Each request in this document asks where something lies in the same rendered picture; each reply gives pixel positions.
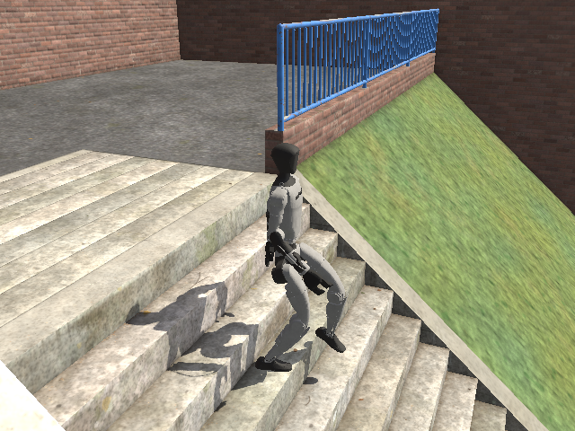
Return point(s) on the stairs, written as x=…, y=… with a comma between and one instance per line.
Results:
x=174, y=349

